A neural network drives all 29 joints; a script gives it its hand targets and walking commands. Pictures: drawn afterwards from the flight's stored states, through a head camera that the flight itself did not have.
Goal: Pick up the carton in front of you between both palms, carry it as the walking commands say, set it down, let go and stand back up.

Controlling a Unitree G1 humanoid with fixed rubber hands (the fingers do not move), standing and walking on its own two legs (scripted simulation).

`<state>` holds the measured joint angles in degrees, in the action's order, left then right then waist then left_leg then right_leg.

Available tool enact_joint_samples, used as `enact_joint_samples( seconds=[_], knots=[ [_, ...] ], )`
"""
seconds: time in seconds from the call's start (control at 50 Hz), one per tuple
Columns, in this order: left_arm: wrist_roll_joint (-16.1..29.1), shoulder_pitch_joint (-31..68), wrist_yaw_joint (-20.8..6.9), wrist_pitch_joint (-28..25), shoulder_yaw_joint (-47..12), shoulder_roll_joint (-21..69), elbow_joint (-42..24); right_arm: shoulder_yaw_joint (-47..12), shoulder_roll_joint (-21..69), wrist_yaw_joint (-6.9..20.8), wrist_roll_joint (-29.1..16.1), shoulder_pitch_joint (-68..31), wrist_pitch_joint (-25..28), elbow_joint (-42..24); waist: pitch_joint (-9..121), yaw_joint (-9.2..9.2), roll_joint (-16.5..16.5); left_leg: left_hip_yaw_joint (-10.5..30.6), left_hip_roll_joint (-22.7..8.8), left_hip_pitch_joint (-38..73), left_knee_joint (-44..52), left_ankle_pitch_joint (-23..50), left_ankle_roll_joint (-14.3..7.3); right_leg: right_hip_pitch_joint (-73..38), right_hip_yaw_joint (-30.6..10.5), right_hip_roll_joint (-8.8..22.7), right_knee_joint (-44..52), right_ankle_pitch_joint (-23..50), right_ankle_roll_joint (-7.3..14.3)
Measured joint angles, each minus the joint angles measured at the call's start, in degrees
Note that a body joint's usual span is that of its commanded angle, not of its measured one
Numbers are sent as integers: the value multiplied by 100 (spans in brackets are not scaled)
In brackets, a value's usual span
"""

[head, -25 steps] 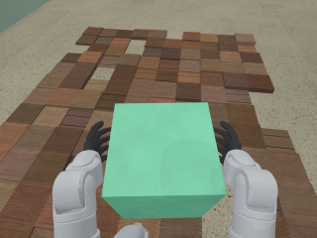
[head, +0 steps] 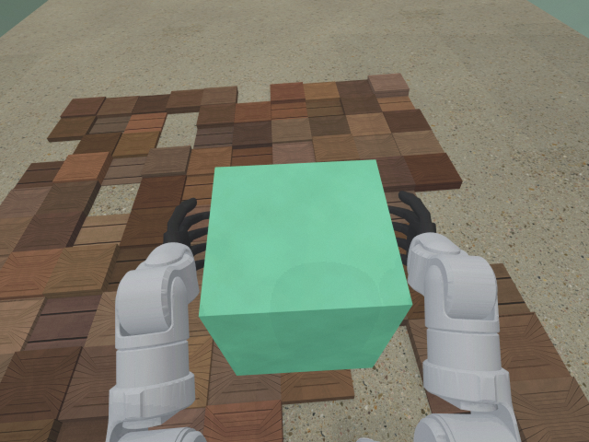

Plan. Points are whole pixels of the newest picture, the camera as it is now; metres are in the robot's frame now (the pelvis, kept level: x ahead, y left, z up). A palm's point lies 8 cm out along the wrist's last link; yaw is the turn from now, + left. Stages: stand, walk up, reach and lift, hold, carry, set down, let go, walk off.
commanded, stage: carry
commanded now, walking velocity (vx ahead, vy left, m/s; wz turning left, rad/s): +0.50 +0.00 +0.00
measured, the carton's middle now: (300, 276) +0.33 -0.01 +0.05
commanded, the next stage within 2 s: none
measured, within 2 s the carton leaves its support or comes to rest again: neither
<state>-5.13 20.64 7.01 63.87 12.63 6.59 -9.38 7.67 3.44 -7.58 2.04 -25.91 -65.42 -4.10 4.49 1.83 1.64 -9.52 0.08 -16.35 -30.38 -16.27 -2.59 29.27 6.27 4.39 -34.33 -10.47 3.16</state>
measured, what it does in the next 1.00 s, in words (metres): walks ahead: right foot, then left foot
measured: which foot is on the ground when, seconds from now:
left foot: down 0.00-0.06, up 0.08-0.40, down 0.42-0.76, up 0.78-1.00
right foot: up 0.00-0.02, down 0.04-0.44, up 0.46-0.72, down 0.74-1.00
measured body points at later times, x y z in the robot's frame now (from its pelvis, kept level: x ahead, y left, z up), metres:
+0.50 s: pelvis +0.31 -0.03 -0.01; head +0.34 -0.03 +0.44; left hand +0.66 +0.14 +0.09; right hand +0.67 -0.16 +0.09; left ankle +0.35 +0.06 -0.73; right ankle +0.16 -0.10 -0.67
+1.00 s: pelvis +0.65 -0.13 +0.00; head +0.71 -0.15 +0.45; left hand +0.98 +0.08 +0.11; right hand +1.03 -0.22 +0.09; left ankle +0.70 +0.00 -0.65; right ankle +0.57 -0.16 -0.74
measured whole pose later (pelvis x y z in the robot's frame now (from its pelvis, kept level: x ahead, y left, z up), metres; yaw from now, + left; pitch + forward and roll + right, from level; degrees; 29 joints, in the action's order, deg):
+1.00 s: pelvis +0.65 -0.13 +0.00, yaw +2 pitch +7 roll +3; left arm 0.1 29.4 10.6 63.5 14.2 4.5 -7.6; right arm 14.7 6.6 -8.3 2.2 -31.4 -64.6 -6.0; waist 0.4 -6.6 0.0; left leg -3.7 0.7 -42.8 -61.2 -18.2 -2.0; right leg 12.1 0.4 -4.5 -23.8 -26.6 7.3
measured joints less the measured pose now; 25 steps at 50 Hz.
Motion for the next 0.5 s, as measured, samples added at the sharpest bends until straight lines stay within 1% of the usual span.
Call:
enact_joint_samples(
  seconds=[0.04, 0.06, 0.08, 0.12, 0.16, 0.2, 0.24, 0.28, 0.32, 0.34, 0.36, 0.4, 0.42, 0.44, 0.46, 0.48, 0.5],
  knots=[
    [88, 459, 52, 4, 32, -186, 366, 92, -79, -22, 0, -420, 28, 333, 149, -180, -72, 59, -52, -58, -558, -508, 76, -376, 19, -31, 358, -152, 8],
    [151, 673, 83, -40, 57, -238, 596, 152, -141, -29, -7, -622, 46, 513, 204, -282, -14, 102, -155, -99, -851, -783, 69, -377, 70, -101, 260, 52, 28],
    [185, 892, 126, -82, 64, -261, 887, 264, -201, -29, -16, -789, 44, 709, 239, -338, 74, 244, -232, -180, -1168, -967, 34, -377, 167, -181, 86, -13, 66],
    [221, 1297, 220, -86, 37, -306, 1446, 495, -293, -76, -12, -1007, -23, 1007, 256, -435, 82, 517, -174, -489, -1926, -1214, -10, -465, 307, -253, -31, -299, 156],
    [283, 1576, 276, -33, 91, -340, 1760, 666, -319, -109, -42, -1199, -85, 1224, 194, -545, -30, 566, -57, -867, -2533, -1178, -5, -598, 316, -285, 92, -438, 198],
    [371, 1731, 325, 14, 132, -428, 1816, 832, -243, -108, -24, -1407, -97, 1330, 62, -604, -114, 548, 2, -1219, -2818, -1024, -3, -753, 267, -333, 296, -470, 225],
    [486, 1906, 365, -23, 167, -494, 1837, 912, -219, -139, 4, -1547, -100, 1250, -106, -643, -170, 524, 9, -1487, -2634, -797, 1, -948, 229, -365, 527, -497, 231],
    [532, 2064, 372, -93, 235, -512, 1826, 946, -218, -151, 5, -1657, -72, 1147, -238, -675, -218, 512, -3, -1696, -2240, -551, 22, -1122, 191, -371, 673, -576, 219],
    [546, 2132, 372, -157, 307, -477, 1791, 989, -194, -152, 35, -1690, -53, 1031, -328, -669, -193, 553, -28, -1853, -1885, -340, 23, -1338, 196, -402, 768, -657, 204],
    [541, 2117, 373, -193, 328, -431, 1787, 1017, -180, -149, 50, -1652, -61, 962, -363, -672, -155, 574, -42, -1889, -1686, -183, 10, -1434, 218, -423, 749, -579, 212],
    [533, 2045, 373, -220, 322, -373, 1728, 1037, -157, -144, 58, -1562, -79, 842, -402, -674, -105, 572, -60, -1872, -1422, 73, 10, -1533, 251, -442, 692, -380, 222],
    [490, 1771, 375, -224, 315, -246, 1510, 1061, -49, -135, 54, -1298, -73, 645, -460, -621, -22, 516, -52, -1662, -735, 551, -20, -1704, 359, -427, 409, 370, 287],
    [473, 1617, 374, -166, 322, -219, 1363, 1061, 54, -125, 74, -1153, -51, 576, -485, -568, -65, 426, 13, -1402, -284, 931, -87, -1777, 392, -335, 127, 954, 304],
    [464, 1460, 352, -116, 348, -227, 1225, 1020, 193, -121, 119, -981, 17, 521, -494, -500, -257, 305, 163, -1159, -211, 927, -474, -1802, 308, -159, -265, 1080, 261],
    [454, 1311, 310, -59, 411, -247, 1068, 944, 336, -121, 190, -846, 89, 489, -477, -436, -438, 189, 294, -978, -216, 767, -1001, -1685, 79, -71, -829, 762, 162],
    [456, 1188, 221, -12, 443, -269, 937, 866, 433, -115, 261, -737, 137, 450, -439, -333, -474, 171, 333, -898, -286, 593, -1484, -1455, -154, -168, -1501, 136, 89],
    [457, 1119, 187, 22, 440, -291, 848, 797, 486, -112, 302, -636, 157, 378, -426, -230, -470, 205, 327, -858, -389, 415, -1619, -1147, -332, -309, -2243, -449, 32]
  ],
)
